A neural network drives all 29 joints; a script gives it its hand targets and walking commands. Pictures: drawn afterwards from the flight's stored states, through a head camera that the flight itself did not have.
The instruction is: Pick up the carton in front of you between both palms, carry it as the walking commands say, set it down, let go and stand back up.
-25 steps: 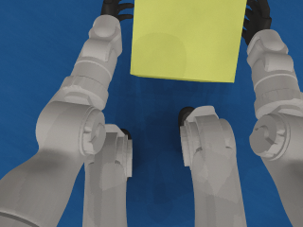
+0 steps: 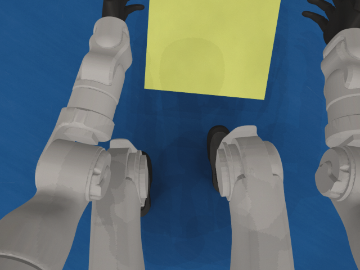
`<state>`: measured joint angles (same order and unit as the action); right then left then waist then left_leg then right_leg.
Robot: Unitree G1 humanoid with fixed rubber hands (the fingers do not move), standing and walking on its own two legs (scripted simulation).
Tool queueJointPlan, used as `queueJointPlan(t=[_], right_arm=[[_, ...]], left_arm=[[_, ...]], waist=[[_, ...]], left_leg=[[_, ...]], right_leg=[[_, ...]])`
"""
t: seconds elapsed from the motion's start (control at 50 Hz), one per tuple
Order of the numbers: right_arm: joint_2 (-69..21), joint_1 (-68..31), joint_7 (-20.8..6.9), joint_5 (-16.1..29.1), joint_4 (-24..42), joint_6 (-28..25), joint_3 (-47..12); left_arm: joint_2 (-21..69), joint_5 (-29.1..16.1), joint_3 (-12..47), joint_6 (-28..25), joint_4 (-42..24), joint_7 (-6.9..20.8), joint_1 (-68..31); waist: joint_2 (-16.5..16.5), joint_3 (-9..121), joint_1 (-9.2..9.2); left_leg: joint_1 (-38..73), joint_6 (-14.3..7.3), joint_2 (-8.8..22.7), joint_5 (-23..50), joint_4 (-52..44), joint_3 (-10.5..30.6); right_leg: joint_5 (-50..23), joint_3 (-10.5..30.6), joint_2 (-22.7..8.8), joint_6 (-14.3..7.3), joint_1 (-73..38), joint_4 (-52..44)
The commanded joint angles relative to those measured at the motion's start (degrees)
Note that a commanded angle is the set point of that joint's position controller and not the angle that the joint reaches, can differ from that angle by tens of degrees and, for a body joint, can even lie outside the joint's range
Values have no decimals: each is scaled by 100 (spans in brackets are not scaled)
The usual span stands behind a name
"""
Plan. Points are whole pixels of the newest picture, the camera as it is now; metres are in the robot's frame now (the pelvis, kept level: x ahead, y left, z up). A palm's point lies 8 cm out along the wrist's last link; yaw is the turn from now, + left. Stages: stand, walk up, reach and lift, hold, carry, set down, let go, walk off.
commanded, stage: set down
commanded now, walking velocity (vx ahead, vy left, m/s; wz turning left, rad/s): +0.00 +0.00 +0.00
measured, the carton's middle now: (204, 47) +0.49 -0.11 -0.27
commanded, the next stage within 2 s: let go in 0.86 s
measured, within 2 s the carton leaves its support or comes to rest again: neither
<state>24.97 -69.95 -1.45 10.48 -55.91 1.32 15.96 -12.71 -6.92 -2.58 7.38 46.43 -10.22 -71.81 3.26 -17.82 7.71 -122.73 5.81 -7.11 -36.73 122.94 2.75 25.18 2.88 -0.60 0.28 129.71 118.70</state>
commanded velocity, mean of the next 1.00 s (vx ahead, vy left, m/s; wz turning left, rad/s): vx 0.00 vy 0.00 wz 0.00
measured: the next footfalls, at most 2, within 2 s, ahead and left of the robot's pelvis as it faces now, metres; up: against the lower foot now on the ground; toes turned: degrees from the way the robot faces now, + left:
none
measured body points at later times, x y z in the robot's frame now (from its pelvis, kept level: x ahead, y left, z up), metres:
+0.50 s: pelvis +0.02 +0.00 +0.12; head +0.33 -0.05 +0.44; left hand +0.56 +0.04 +0.00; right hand +0.47 -0.34 +0.00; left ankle +0.10 +0.13 -0.36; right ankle +0.14 -0.13 -0.36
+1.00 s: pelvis +0.06 -0.01 +0.25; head +0.33 -0.07 +0.61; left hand +0.54 +0.06 +0.14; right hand +0.46 -0.34 +0.14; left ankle +0.10 +0.13 -0.36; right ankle +0.14 -0.13 -0.36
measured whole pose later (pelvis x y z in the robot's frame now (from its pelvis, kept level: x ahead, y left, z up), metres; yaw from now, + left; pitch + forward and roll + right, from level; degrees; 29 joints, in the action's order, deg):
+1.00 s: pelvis +0.06 -0.01 +0.25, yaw -3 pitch +42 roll +4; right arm 17.3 -47.5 -7.0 -2.2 -44.8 6.1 20.7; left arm -4.2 4.9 -12.7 9.3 39.6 -7.6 -48.3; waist 2.4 5.6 5.3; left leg -84.2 3.8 -3.8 -25.5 67.5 4.0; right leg 17.1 3.6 1.5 -0.4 90.8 66.1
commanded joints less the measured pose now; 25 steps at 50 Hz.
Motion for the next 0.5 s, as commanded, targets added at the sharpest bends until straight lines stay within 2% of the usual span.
queueJointPlan(t=[0.0, 0.08, 0.16, 0.26, 0.38, 0.48], right_arm=[[996, -890, 28, -173, 1137, 182, 202], [533, -919, 5, -297, 1058, 387, 115], [319, -742, -35, -446, 890, 386, 144], [318, -305, -97, -678, 827, 360, 394], [549, 101, -203, -788, 1353, 395, 678], [607, 255, -341, -676, 1792, 543, 678]], left_arm=[[-334, 265, -401, 82, -932, -56, -1289], [-298, 508, -840, 185, -432, -5, -1081], [-164, 644, -993, 111, -6, 78, -843], [50, 723, -944, 68, -35, 128, -572], [290, 725, -697, 170, -945, 83, -393], [334, 765, -629, 342, -1520, 23, -221]], waist=[[-468, 7838, 504], [-662, 6990, 209], [-704, 6732, 88], [-523, 6956, 222], [-122, 7891, 453], [15, 8296, 393]], left_leg=[[1828, -263, -199, 278, -1467, -1112], [1534, -315, -200, 92, -1826, -1097], [1559, -317, -201, 233, -2150, -1051], [1967, -264, -222, 444, -2625, -992], [2971, -169, -254, 955, -3191, -962], [3622, -145, -223, 1208, -3681, -946]], right_leg=[[-1529, -541, 121, 183, -5986, -1472], [-844, -534, 157, 278, -5415, -1866], [-889, -572, 207, 322, -5161, -2107], [-1231, -684, 257, 306, -5196, -2444], [-2032, -845, 310, 238, -5645, -2868], [-2328, -878, 362, 216, -6160, -3314]])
